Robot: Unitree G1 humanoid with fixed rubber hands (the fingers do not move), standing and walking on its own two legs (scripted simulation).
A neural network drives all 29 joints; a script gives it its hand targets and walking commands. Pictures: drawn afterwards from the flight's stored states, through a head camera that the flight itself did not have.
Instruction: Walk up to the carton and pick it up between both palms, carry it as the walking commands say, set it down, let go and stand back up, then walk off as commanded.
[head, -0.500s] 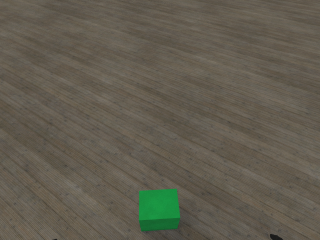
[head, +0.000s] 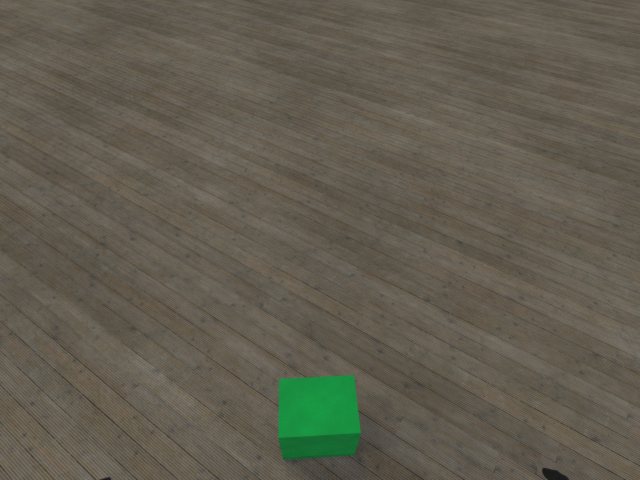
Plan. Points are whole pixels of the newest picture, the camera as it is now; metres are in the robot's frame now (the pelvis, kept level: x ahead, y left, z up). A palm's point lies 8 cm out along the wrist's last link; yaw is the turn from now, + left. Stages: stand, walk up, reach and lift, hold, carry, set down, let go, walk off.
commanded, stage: walk off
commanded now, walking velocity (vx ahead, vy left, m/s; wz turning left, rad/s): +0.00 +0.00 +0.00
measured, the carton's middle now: (317, 418) +0.42 +0.01 -0.68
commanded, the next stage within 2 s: stand in 0.32 s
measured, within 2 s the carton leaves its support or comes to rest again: neither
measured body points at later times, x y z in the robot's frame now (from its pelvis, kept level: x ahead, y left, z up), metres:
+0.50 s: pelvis -0.02 +0.00 -0.01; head -0.01 +0.00 +0.44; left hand +0.03 +0.29 -0.14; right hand +0.05 -0.29 -0.14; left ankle +0.00 +0.11 -0.75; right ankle -0.01 -0.12 -0.75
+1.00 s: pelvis -0.01 -0.01 +0.00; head -0.01 -0.01 +0.45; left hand +0.00 +0.25 -0.15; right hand +0.02 -0.27 -0.15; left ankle +0.00 +0.11 -0.75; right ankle -0.01 -0.12 -0.75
